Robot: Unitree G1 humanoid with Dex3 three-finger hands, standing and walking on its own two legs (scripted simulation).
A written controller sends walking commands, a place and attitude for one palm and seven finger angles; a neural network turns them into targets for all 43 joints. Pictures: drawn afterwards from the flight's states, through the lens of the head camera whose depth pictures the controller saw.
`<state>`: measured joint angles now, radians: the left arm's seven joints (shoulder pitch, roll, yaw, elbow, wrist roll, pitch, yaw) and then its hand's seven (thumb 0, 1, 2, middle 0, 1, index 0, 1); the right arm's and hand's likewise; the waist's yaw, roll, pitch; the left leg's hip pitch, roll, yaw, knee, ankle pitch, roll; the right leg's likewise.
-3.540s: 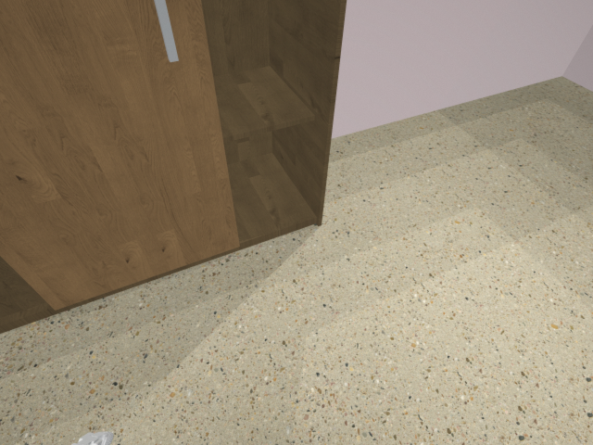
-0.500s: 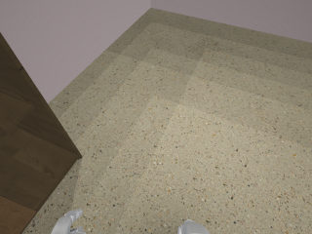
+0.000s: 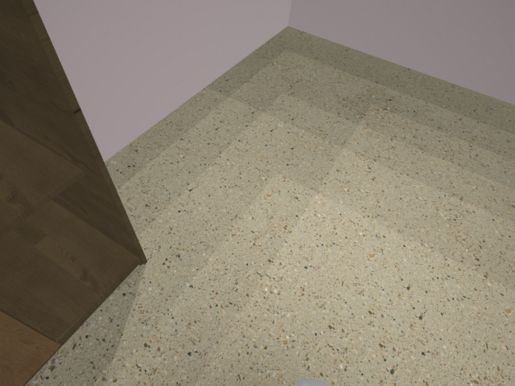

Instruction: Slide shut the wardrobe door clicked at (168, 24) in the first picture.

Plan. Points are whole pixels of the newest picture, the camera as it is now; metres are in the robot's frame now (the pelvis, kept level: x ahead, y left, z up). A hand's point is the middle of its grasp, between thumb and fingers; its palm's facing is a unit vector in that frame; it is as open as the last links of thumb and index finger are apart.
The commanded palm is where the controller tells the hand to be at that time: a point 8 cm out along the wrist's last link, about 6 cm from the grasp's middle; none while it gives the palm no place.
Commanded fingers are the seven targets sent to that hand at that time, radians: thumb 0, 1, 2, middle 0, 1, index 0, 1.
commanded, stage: turn to face it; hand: left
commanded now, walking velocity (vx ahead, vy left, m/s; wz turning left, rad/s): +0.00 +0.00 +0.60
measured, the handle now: out of the picture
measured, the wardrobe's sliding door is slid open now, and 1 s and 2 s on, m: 0.37 0.37 0.37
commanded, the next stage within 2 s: take the last steps up to it in 1.48 s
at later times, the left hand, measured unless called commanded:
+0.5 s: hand out of the picture +0.00 +0.15 -0.14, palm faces +0.33 -0.90 -0.28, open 7.4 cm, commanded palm none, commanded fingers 0.00 0.90 0.90 -0.20 -0.30 -0.20 -0.30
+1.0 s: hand out of the picture -0.14 +0.20 -0.16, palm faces +0.62 -0.74 -0.26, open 7.4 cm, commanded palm none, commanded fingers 0.00 0.90 0.90 -0.20 -0.30 -0.20 -0.30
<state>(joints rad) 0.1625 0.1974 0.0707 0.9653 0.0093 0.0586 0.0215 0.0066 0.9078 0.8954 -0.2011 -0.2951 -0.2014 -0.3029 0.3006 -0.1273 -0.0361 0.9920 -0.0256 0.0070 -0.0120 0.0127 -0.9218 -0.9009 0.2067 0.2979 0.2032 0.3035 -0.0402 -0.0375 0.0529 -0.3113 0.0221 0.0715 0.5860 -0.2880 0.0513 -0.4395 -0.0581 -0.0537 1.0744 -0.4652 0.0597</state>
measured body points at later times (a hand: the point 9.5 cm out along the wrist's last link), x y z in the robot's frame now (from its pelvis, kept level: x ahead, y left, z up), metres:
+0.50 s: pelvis -0.02 -0.06 +0.01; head +0.00 -0.08 +0.45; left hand -0.02 +0.20 -0.12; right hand +0.15 -0.30 -0.14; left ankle -0.06 +0.07 -0.65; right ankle +0.02 -0.17 -0.73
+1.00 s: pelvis -0.06 -0.02 +0.01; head -0.05 +0.01 +0.46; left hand -0.17 +0.24 -0.14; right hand +0.15 -0.18 -0.12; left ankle -0.10 +0.05 -0.73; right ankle +0.03 -0.16 -0.66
